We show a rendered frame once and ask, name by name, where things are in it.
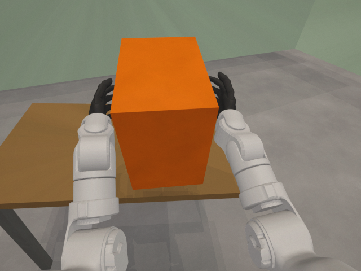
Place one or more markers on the table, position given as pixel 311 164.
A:
pixel 36 170

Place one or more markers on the left robot forearm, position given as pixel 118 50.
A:
pixel 94 173

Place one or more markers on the carton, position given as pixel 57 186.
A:
pixel 164 111

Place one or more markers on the right robot hand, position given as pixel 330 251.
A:
pixel 225 92

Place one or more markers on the robot right upper arm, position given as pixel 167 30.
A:
pixel 279 241

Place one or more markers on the robot left upper arm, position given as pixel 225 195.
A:
pixel 95 249

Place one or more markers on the right robot forearm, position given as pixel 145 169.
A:
pixel 244 150

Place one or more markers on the left robot hand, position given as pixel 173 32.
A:
pixel 98 104

